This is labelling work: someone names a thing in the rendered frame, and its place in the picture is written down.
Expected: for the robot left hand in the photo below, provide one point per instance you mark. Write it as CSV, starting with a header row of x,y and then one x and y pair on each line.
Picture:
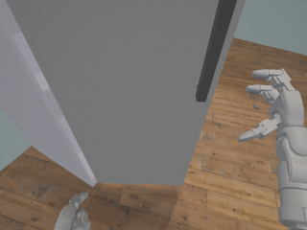
x,y
69,215

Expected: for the handle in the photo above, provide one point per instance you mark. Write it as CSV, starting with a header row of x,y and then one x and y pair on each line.
x,y
215,45

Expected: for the robot right hand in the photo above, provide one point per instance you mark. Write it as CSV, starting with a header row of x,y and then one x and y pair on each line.
x,y
287,103

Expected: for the fridge door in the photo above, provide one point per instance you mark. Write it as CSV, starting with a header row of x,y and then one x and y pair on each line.
x,y
125,74

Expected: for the right robot forearm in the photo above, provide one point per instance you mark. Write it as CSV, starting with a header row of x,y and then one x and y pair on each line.
x,y
291,150

